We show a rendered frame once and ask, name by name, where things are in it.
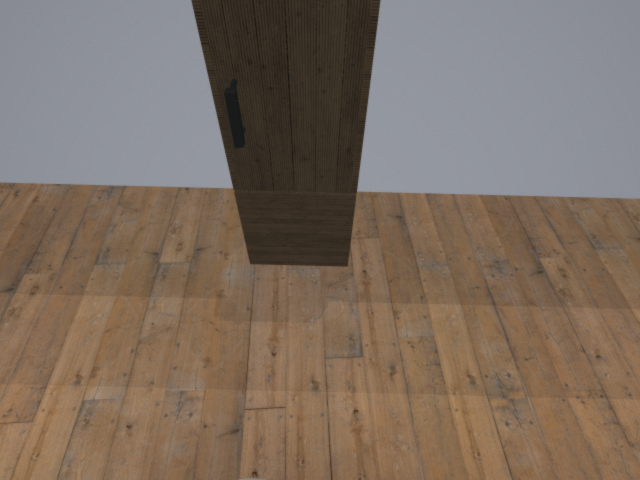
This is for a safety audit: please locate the handle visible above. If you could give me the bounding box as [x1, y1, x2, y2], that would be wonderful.
[224, 79, 245, 148]

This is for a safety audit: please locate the cupboard door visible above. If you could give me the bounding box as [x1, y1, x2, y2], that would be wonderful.
[199, 0, 370, 192]

